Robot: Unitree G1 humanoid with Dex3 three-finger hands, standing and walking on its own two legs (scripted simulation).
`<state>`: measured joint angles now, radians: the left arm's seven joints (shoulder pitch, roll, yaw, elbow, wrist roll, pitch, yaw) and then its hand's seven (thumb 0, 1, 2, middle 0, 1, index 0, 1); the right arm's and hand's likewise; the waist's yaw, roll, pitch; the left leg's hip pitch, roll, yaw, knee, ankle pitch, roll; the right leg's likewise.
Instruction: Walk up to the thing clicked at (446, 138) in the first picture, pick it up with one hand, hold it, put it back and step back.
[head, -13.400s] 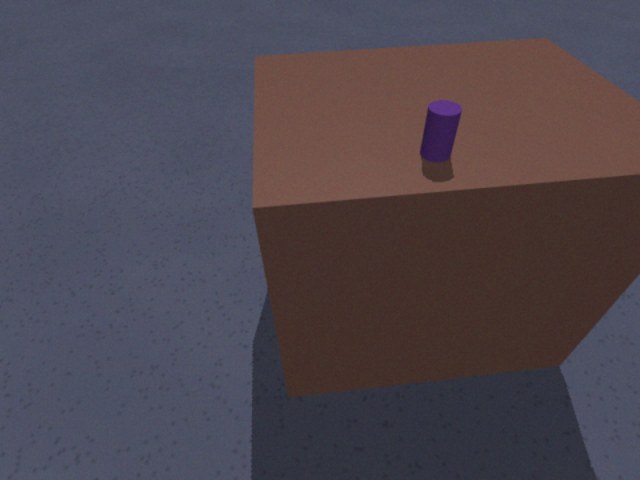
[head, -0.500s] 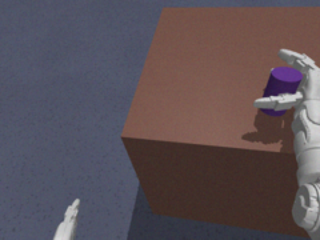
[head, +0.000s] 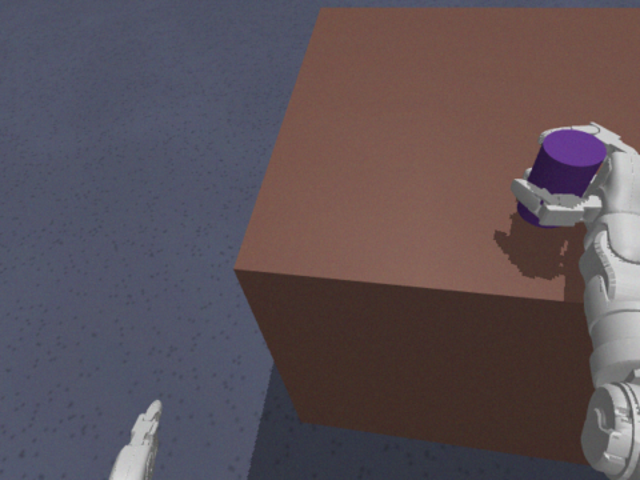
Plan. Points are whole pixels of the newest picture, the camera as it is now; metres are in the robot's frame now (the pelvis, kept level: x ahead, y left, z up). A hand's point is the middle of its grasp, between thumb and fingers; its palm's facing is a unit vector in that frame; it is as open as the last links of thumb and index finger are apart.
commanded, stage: settle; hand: right
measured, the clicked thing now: (557, 181) +0.48 -0.20 +0.12
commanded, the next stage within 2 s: lift in 0.82 s
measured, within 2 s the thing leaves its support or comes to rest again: neither
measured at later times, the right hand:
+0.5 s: hand (565, 141) +0.48 -0.19 +0.17, palm faces +0.16 +0.99 +0.00, open 8.7 cm
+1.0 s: hand (581, 122) +0.48 -0.19 +0.20, palm faces +0.17 +0.99 -0.01, open 8.8 cm
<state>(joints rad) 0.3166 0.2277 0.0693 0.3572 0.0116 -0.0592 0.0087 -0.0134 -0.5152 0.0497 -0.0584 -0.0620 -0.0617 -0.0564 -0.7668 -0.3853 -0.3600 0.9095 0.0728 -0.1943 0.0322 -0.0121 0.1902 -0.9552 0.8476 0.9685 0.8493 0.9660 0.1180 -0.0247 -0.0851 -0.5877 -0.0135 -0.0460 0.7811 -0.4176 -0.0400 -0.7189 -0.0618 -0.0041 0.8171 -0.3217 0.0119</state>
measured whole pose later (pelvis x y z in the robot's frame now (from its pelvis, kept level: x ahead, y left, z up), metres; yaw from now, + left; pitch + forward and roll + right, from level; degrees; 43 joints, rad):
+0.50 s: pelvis +0.01 +0.01 +0.01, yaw -1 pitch +10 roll +1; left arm 0.30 0.25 0.07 0.41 -0.02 -0.09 0.03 -0.01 -0.52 0.06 -0.06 -0.06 -0.06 -0.06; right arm -0.84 -0.39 -0.34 0.94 0.10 -0.09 0.06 -0.01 0.27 -1.15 0.79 1.13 0.79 1.13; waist 0.10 -0.02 -0.10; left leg -0.47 0.00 -0.04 0.69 -0.40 -0.03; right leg -0.59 -0.05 -0.01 0.71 -0.29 0.02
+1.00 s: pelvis +0.00 +0.01 +0.02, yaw -1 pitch +8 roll +1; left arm 0.28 0.23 0.05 0.47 -0.02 -0.10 0.04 -0.01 -0.53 0.06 -0.05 -0.06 -0.05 -0.06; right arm -0.87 -0.39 -0.33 0.90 0.10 -0.01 0.05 -0.01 0.28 -1.18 0.77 1.17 0.78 1.16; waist 0.08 -0.03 -0.08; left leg -0.42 0.00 -0.05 0.65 -0.37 -0.03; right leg -0.54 -0.05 -0.01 0.66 -0.26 0.02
